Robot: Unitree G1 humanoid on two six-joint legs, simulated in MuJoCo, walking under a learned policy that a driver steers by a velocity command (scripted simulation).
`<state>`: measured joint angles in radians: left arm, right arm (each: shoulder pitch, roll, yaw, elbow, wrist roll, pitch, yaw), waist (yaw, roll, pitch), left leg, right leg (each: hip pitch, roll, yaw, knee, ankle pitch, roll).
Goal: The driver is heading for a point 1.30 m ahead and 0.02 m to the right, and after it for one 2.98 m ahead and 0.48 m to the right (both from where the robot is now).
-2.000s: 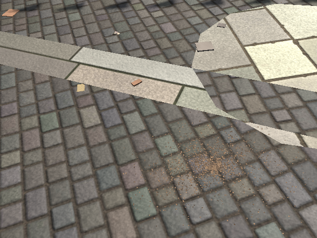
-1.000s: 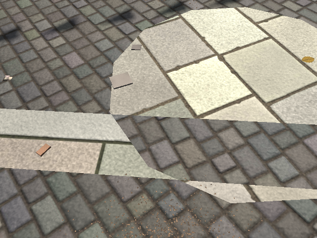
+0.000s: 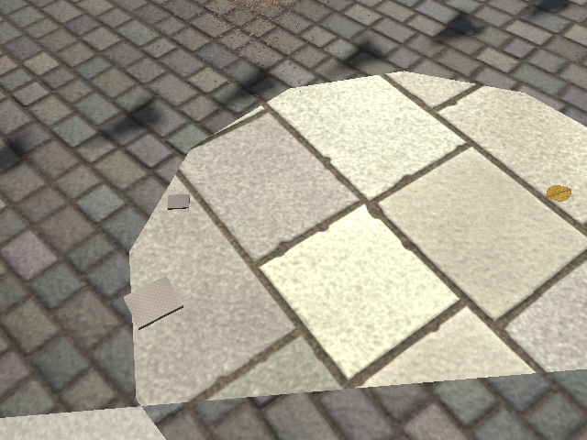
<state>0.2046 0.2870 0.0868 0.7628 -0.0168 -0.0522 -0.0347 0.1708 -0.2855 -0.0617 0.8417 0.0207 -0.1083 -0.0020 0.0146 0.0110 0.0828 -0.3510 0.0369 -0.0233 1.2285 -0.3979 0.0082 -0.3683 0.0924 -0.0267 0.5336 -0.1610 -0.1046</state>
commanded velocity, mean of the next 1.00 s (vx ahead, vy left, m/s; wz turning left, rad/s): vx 0.44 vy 0.00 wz -0.24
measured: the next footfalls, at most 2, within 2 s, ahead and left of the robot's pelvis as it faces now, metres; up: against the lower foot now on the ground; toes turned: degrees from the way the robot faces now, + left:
left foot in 0.36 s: +0.40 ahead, +0.12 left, +0.00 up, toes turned -15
right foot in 0.84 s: +0.60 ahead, -0.19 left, +0.00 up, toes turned -16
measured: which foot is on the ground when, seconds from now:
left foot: up 0.00-0.34, down 0.36-0.86, up 0.88-1.00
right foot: down 0.00-0.38, up 0.40-0.82, down 0.84-1.00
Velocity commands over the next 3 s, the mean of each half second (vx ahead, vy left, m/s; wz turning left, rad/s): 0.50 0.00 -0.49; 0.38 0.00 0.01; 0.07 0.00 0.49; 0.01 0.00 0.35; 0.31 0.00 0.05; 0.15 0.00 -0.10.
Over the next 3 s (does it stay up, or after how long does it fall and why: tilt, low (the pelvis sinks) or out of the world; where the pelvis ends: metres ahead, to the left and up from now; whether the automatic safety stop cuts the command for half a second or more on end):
stays up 0.86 0.00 0.01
